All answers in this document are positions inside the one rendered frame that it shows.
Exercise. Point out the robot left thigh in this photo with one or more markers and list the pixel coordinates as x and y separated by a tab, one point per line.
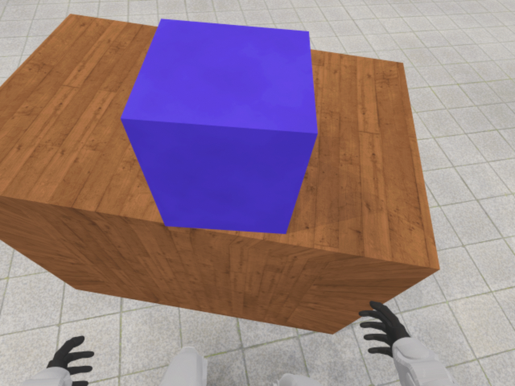
186	369

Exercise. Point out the robot right forearm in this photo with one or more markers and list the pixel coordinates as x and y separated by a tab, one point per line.
419	366

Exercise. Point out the robot left hand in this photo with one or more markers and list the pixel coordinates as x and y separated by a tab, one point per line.
62	357

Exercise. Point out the robot left shin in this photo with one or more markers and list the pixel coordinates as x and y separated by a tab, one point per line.
188	350

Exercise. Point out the robot right hand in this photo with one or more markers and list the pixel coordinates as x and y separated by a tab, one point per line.
390	325

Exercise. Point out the carton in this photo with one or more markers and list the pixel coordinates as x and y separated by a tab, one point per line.
222	121

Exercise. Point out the pedestal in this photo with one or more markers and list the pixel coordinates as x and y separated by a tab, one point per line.
74	199

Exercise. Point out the robot left forearm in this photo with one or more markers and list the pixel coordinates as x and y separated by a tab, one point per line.
54	376

